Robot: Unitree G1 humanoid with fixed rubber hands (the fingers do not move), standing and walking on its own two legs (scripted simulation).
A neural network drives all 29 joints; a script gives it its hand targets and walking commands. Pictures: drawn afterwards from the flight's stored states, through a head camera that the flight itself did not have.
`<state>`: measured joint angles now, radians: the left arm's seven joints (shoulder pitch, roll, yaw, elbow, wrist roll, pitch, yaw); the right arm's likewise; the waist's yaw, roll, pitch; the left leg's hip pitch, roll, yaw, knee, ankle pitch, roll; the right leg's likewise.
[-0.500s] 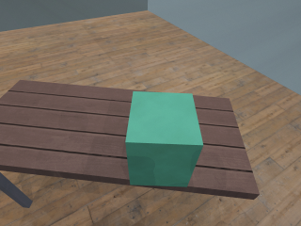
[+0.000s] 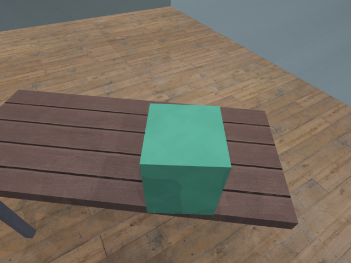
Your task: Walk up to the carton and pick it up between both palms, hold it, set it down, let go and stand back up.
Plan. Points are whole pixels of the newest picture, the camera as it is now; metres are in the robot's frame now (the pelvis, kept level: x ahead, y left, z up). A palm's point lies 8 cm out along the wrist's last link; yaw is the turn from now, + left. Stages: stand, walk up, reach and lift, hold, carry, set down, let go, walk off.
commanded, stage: stand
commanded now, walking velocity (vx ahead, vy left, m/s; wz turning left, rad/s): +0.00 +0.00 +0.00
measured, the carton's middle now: (182, 160) +0.42 +0.00 -0.04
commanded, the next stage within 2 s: none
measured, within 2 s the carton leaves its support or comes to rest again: neither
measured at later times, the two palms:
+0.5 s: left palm out of the picture +0.07 +0.27 -0.12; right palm out of the picture +0.07 -0.29 -0.13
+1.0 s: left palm out of the picture +0.09 +0.27 -0.12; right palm out of the picture +0.07 -0.30 -0.13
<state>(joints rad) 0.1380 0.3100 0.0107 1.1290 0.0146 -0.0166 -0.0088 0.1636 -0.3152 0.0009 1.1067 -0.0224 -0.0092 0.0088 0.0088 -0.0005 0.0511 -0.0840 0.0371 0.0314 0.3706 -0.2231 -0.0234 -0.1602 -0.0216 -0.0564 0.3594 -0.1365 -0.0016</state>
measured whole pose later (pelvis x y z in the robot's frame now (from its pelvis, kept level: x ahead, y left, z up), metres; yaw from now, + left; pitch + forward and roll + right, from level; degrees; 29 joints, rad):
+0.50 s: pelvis +0.01 -0.01 +0.00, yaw +0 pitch -3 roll +0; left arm 0.11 0.31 0.02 1.14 0.01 -0.01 -0.01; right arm 0.14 -0.31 0.00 1.12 -0.02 -0.01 0.00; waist 0.01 0.00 0.06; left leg -0.07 0.05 0.03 0.35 -0.22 -0.04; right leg -0.16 -0.01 -0.06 0.35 -0.15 -0.01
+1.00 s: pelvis +0.02 -0.01 +0.00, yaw +0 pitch -3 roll +0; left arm 0.10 0.31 0.02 1.15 0.01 -0.01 -0.01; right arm 0.14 -0.31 0.00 1.12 -0.02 -0.01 0.00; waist 0.01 0.00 0.06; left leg -0.06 0.06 0.03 0.33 -0.23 -0.05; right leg -0.15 0.00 -0.06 0.35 -0.16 -0.02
